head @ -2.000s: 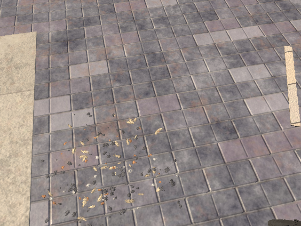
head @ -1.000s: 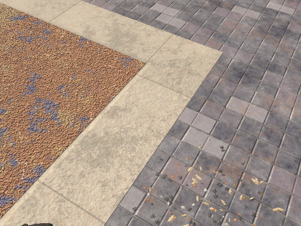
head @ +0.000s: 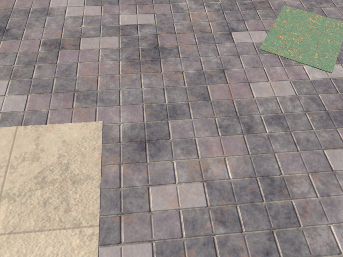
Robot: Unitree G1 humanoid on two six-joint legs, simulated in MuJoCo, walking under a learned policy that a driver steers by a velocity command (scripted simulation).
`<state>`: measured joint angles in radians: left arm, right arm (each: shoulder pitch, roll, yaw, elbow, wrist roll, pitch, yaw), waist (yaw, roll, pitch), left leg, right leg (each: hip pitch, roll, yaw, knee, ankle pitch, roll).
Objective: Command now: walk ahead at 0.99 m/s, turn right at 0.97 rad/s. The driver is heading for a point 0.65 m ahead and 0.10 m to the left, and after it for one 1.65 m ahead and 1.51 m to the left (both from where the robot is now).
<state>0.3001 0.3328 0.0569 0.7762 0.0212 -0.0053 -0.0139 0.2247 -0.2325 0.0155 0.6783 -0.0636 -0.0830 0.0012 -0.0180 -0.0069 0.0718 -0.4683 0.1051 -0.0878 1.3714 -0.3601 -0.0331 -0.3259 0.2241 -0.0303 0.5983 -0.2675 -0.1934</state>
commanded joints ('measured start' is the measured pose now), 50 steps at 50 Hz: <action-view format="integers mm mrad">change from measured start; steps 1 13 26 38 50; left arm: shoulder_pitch -1 12 -260 -242 -285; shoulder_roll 139 251 -7 23 130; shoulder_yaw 36 74 -66 -12 58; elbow -77 -47 -203 -187 -96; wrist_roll -11 -10 -36 -11 -46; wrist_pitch -56 -74 -113 -35 -35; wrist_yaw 9 1 -30 19 28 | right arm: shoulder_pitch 58 118 82 263 -9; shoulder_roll -161 -263 -252 -198 -172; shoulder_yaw -37 -76 -108 -120 -120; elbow -69 -84 63 -2 -153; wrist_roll -22 42 122 94 88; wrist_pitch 35 12 -23 98 148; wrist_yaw -2 -18 -12 -58 25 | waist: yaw -45 -135 46 -17 -1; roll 83 -13 98 -91 -95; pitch -15 -236 -53 -217 -144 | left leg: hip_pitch -149 516 203 -206 65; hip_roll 44 -117 20 -28 -15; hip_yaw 29 75 -158 16 138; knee -163 -820 -1128 -25 -642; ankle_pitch -59 192 726 -152 148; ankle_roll -34 28 215 -82 26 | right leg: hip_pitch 17 136 -97 275 168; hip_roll -274 -202 -191 -555 -560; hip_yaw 461 425 64 311 -74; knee -388 131 79 -214 -248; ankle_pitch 54 780 119 624 400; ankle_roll -170 36 202 -50 27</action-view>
